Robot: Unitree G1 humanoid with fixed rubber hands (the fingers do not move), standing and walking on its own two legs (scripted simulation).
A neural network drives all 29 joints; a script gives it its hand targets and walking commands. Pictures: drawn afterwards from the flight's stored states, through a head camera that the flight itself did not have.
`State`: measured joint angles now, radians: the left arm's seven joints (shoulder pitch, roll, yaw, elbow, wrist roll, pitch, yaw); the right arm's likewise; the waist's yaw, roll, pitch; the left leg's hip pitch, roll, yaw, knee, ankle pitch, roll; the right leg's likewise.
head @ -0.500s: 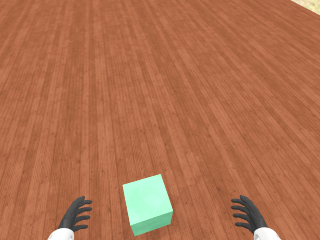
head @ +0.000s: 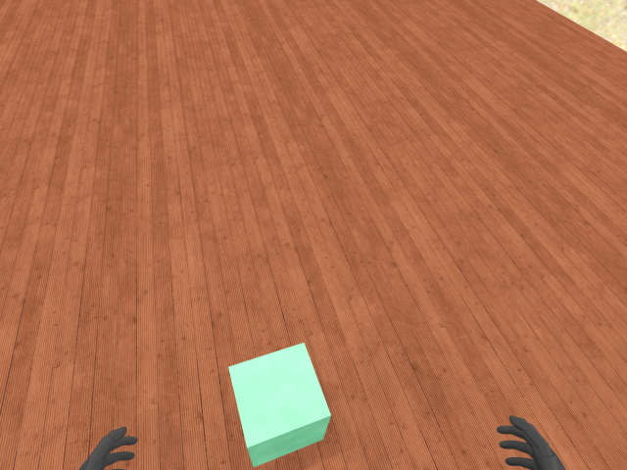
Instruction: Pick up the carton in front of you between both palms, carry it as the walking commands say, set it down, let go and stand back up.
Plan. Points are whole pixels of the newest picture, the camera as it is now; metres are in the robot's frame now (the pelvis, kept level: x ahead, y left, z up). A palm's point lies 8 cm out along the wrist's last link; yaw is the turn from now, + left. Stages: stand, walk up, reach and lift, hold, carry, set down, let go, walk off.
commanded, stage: stand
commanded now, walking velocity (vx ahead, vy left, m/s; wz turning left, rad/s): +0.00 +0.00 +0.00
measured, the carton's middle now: (278, 405) +0.38 +0.07 -0.65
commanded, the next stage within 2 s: none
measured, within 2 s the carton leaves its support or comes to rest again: neither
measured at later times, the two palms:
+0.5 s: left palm out of the picture +0.09 +0.29 -0.10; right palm out of the picture +0.09 -0.30 -0.08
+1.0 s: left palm out of the picture +0.06 +0.30 -0.10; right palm out of the picture +0.07 -0.31 -0.09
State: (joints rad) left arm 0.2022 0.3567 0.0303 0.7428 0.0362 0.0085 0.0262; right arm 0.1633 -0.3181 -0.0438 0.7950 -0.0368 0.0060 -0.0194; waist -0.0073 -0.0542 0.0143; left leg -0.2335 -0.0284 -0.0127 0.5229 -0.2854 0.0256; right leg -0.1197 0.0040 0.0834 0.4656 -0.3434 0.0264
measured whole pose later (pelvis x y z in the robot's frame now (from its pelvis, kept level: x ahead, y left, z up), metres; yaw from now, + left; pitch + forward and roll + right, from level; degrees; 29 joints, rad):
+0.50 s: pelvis -0.01 +0.00 +0.01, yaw +0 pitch -2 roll +0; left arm 0.19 0.37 0.02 0.87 0.03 0.00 0.02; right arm 0.14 -0.35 -0.03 0.93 -0.03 0.00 -0.01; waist -0.01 -0.04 0.02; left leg -0.18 -0.03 -0.01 0.45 -0.23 0.02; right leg -0.07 0.00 0.08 0.39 -0.29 0.03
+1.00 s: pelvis -0.02 +0.00 +0.01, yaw +1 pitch -3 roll +0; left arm 0.17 0.39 0.01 0.97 0.03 -0.01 0.02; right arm 0.12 -0.37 -0.02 1.02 -0.02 -0.01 -0.01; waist 0.00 -0.03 0.03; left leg -0.17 -0.03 -0.03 0.40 -0.19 0.02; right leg -0.05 0.00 0.06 0.35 -0.25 0.03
